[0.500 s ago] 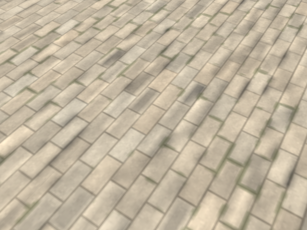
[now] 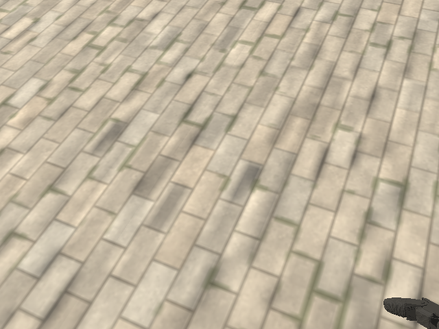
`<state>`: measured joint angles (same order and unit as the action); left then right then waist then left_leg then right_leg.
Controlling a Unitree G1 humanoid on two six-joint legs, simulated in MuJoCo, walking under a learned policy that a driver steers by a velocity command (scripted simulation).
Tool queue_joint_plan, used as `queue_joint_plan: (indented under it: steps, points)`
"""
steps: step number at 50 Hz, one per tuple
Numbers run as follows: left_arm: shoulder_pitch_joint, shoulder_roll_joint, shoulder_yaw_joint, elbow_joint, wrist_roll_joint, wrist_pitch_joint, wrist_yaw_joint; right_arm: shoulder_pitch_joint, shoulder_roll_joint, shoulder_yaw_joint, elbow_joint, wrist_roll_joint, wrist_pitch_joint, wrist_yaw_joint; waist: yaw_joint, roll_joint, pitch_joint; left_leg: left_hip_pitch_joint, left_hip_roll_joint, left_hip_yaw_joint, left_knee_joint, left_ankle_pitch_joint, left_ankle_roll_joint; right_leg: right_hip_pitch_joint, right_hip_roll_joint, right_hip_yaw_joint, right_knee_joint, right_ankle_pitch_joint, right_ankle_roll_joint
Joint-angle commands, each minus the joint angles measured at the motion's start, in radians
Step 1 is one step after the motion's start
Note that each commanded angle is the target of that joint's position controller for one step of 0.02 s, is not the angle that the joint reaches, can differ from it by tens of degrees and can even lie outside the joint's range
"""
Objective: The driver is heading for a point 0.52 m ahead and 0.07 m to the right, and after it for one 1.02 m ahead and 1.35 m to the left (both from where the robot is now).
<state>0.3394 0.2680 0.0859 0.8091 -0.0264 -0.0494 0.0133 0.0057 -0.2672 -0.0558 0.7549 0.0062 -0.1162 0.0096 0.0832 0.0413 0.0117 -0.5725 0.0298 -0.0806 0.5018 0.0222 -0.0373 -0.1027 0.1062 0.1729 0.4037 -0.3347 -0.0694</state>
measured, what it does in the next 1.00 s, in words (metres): walks ahead: left foot, then right foot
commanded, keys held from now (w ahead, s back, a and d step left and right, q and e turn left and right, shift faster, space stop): w+e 0.54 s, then w+q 0.46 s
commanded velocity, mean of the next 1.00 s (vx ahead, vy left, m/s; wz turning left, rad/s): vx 0.50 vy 0.00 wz -0.29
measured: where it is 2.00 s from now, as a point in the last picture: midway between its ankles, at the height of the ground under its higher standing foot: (293, 165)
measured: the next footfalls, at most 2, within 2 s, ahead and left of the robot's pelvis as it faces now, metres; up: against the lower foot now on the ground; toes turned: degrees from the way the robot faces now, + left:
left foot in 0.06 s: +0.21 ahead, +0.14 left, +0.00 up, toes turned -6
right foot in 0.58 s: +0.42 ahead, -0.19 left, +0.00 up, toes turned -24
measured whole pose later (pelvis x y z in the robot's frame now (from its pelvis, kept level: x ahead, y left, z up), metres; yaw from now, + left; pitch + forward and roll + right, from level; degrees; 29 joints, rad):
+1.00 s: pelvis +0.51 -0.13 +0.00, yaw -14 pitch +1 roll -2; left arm 0.31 0.25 0.07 0.80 0.01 -0.09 0.00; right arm 0.17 -0.27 -0.06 0.81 0.02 -0.05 0.03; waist 0.04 0.05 0.01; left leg -0.70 0.10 -0.04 0.72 0.09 0.00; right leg 0.06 0.06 -0.18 0.21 -0.29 -0.05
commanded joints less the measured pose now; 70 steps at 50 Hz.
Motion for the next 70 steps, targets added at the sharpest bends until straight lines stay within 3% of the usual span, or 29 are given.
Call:
queue_joint_plan:
  steps: [1,2,3,4,5,6,7,10,24,27,29,30,31,32,33,35,37,42,51,54,56,57,58,59,60,61,63,66,70]
  points:
    - [-0.005,0.147,0.035,-0.056,0.003,0.0,0.01,-0.011,-0.13,-0.038,-0.074,0.006,-0.032,0.007,-0.062,-0.175,-0.029,0.157,-0.023,0.015,-0.045,-0.073,0.035,-0.027,-0.249,0.236,0.004,0.268,-0.119]
    - [-0.02,0.128,0.028,-0.067,0.005,0.001,0.01,0.076,-0.148,-0.049,-0.052,0.0,-0.038,0.004,-0.108,-0.173,-0.066,0.281,-0.024,0.029,-0.079,-0.071,0.06,-0.042,-0.21,0.224,0.082,0.314,-0.095]
    - [-0.034,0.078,0.009,-0.086,0.013,-0.004,0.004,0.209,-0.191,-0.064,-0.035,-0.019,-0.042,-0.002,-0.171,-0.121,-0.18,0.511,0.085,-0.06,-0.051,-0.088,0.116,-0.129,-0.154,0.164,0.294,0.287,-0.061]
    - [0.06,0.022,-0.006,-0.111,0.002,-0.012,0.007,0.35,-0.273,-0.085,-0.017,-0.039,-0.034,-0.009,-0.166,0.106,-0.327,0.872,0.307,-0.412,-0.086,-0.224,0.243,-0.436,-0.017,0.022,0.636,0.029,0.013]
    - [0.118,0.06,-0.011,-0.123,-0.014,-0.019,0.004,0.377,-0.252,-0.081,0.002,-0.018,-0.023,0.001,-0.143,0.311,-0.359,0.946,0.42,-0.738,-0.18,-0.433,0.312,-0.651,-0.036,0.002,0.835,-0.276,0.031]
    - [0.069,0.149,0.01,-0.108,-0.019,-0.014,0.003,0.32,-0.157,-0.056,-0.023,-0.006,-0.016,-0.001,-0.158,0.167,-0.226,0.839,0.384,-0.631,-0.2,-0.536,0.273,-0.714,-0.098,0.024,0.924,-0.198,0.039]
    - [-0.015,0.164,0.015,-0.121,-0.008,-0.007,0.002,0.272,-0.12,-0.044,-0.033,-0.008,-0.005,-0.004,-0.162,0.071,-0.125,0.703,0.337,-0.457,-0.208,-0.468,0.23,-0.705,-0.136,-0.018,0.926,-0.114,0.043]
    - [-0.054,0.117,0.02,-0.141,-0.002,0.008,-0.008,0.188,-0.084,-0.028,-0.022,-0.022,0.0,-0.004,-0.099,0.068,-0.012,0.449,0.234,-0.193,-0.289,-0.23,0.198,-0.595,-0.212,-0.044,0.807,0.007,0.04]
    - [-0.342,0.047,-0.009,-0.271,-0.001,0.011,-0.066,0.297,-0.201,-0.065,0.051,0.01,0.03,-0.016,-0.173,0.023,0.068,0.606,0.254,0.208,-0.317,0.084,0.177,-0.591,-0.193,-0.196,0.269,0.298,0.029]
    - [-0.291,0.093,0.014,-0.282,0.005,0.017,-0.072,0.286,-0.244,-0.078,0.049,0.025,0.05,-0.023,-0.112,0.064,0.014,0.662,0.263,0.262,-0.15,0.503,0.149,-0.45,-0.115,-0.268,0.233,0.144,-0.029]
    - [-0.019,0.162,0.06,-0.21,0.007,0.02,-0.056,0.303,-0.219,-0.061,0.063,0.028,0.057,-0.026,0.044,0.028,-0.136,0.514,0.218,0.298,0.195,0.589,0.113,-0.009,-0.044,-0.266,0.121,0.228,-0.098]
    - [0.126,0.245,0.079,-0.176,0.009,0.026,-0.032,0.329,-0.129,-0.025,0.043,-0.016,0.048,-0.02,0.071,-0.158,-0.249,0.214,0.16,0.299,0.528,0.028,0.074,0.329,-0.261,0.034,0.145,0.306,-0.162]
    - [0.09,0.31,0.071,-0.193,0.012,0.012,-0.034,0.417,-0.054,0.006,0.017,-0.01,0.019,-0.004,-0.029,-0.3,-0.392,-0.102,-0.012,0.141,0.819,-0.656,0.039,0.521,-0.498,0.569,-0.006,0.141,-0.334]
    - [0.11,0.222,0.049,-0.19,0.018,0.001,-0.041,0.295,-0.166,-0.022,0.021,0.041,0.0,0.006,0.052,-0.142,-0.373,-0.184,0.019,0.011,0.898,-0.606,0.049,0.471,-0.5,0.536,-0.069,0.104,-0.297]
    - [0.059,0.191,0.036,-0.176,0.022,-0.009,-0.043,0.222,-0.176,-0.025,-0.005,0.061,-0.005,0.009,0.039,-0.14,-0.22,-0.232,0.057,0.025,0.87,-0.523,0.061,0.339,-0.464,0.351,-0.074,0.191,-0.252]
    - [-0.07,0.126,0.015,-0.173,0.025,-0.02,-0.044,0.216,-0.162,-0.027,0.014,0.025,0.007,0.0,-0.044,-0.093,-0.093,-0.133,0.129,0.019,0.734,-0.375,0.056,0.072,-0.378,0.132,-0.114,0.316,-0.187]
    - [-0.116,0.1,0.009,-0.166,0.034,-0.039,-0.043,0.289,-0.138,-0.028,0.045,0.027,0.041,0.001,-0.095,-0.119,-0.076,-0.038,0.144,0.003,0.698,-0.293,0.044,-0.038,-0.349,0.032,-0.191,0.337,-0.173]
    - [-0.093,0.107,0.014,-0.11,0.049,-0.065,-0.023,0.225,-0.096,-0.026,0.029,0.022,0.065,-0.008,-0.089,-0.091,0.006,-0.143,0.108,-0.043,0.525,-0.081,0.009,-0.043,-0.323,-0.161,-0.263,0.434,-0.14]
    - [-0.006,0.149,0.026,-0.037,0.024,-0.033,0.001,0.007,-0.043,0.001,-0.075,0.013,0.05,0.048,-0.001,-0.074,0.09,-0.204,0.059,0.09,0.144,0.024,0.069,0.195,-0.374,-0.32,-0.22,0.568,-0.086]
    - [-0.031,0.187,0.036,-0.04,0.016,-0.006,0.015,0.034,-0.074,-0.013,-0.108,0.015,0.054,0.065,-0.046,-0.12,0.033,-0.097,-0.011,0.173,0.127,-0.132,0.12,0.254,-0.385,-0.359,-0.071,0.972,-0.056]
    - [-0.055,0.214,0.04,-0.046,0.013,0.009,0.025,0.206,-0.141,-0.047,-0.086,0.018,0.061,0.059,-0.15,-0.148,-0.078,0.148,-0.086,0.208,0.12,-0.199,0.172,0.22,-0.367,-0.376,0.186,1.193,-0.025]
    - [-0.074,0.208,0.034,-0.052,0.008,0.006,0.029,0.362,-0.201,-0.078,-0.055,0.018,0.064,0.043,-0.242,-0.111,-0.158,0.411,-0.096,0.159,0.039,-0.121,0.215,0.082,-0.323,-0.394,0.424,1.058,0.013]
    - [0.009,0.102,0.002,-0.088,0.038,-0.015,0.021,0.442,-0.31,-0.107,-0.043,0.014,0.071,0.021,-0.2,0.116,-0.266,0.793,0.146,-0.249,0.047,-0.105,0.349,-0.314,-0.201,-0.379,0.802,0.371,0.074]
    - [0.022,0.056,-0.026,-0.112,0.036,-0.056,0.001,0.424,-0.309,-0.095,-0.068,0.014,0.058,0.027,-0.163,0.167,-0.413,0.99,0.31,-0.758,-0.125,-0.215,0.502,-0.579,-0.025,-0.149,1.034,-0.269,0.095]
    - [-0.104,0.138,-0.006,-0.135,-0.003,-0.085,-0.017,0.427,-0.232,-0.075,-0.07,0.007,0.053,0.028,-0.222,0.066,-0.355,0.967,0.284,-0.661,-0.178,-0.254,0.438,-0.687,-0.091,-0.041,1.056,-0.212,0.068]
    - [-0.154,0.139,-0.01,-0.157,-0.017,-0.099,-0.023,0.376,-0.195,-0.065,-0.072,0.012,0.048,0.027,-0.195,0.018,-0.216,0.823,0.249,-0.518,-0.187,-0.221,0.395,-0.711,-0.135,-0.059,0.977,-0.126,0.048]
    - [-0.154,0.145,0.001,-0.146,0.026,-0.094,-0.01,0.254,-0.138,-0.046,-0.102,0.009,0.047,0.023,-0.105,-0.052,-0.081,0.536,0.174,-0.339,-0.215,-0.034,0.349,-0.599,-0.202,-0.079,0.807,-0.033,0.059]
    - [-0.109,0.122,0.001,-0.143,0.04,-0.056,-0.007,0.22,-0.147,-0.046,-0.125,0.001,0.045,0.01,-0.057,-0.011,-0.058,0.367,0.128,-0.251,-0.262,0.097,0.352,-0.505,-0.217,-0.102,0.695,0.018,0.104]
    - [-0.238,0.075,-0.021,-0.178,0.044,-0.046,-0.003,0.26,-0.183,-0.057,-0.112,0.012,0.052,-0.014,-0.099,0.019,-0.03,0.283,0.053,-0.146,-0.254,0.076,0.296,-0.47,-0.176,-0.131,0.401,0.257,0.147]
Velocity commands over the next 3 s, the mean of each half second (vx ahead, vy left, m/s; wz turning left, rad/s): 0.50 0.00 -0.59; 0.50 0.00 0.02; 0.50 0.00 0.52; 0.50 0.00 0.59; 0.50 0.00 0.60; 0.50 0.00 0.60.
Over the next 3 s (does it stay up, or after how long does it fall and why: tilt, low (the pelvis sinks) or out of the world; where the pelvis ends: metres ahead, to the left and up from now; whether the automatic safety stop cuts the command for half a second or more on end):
stays up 1.52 0.15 0.00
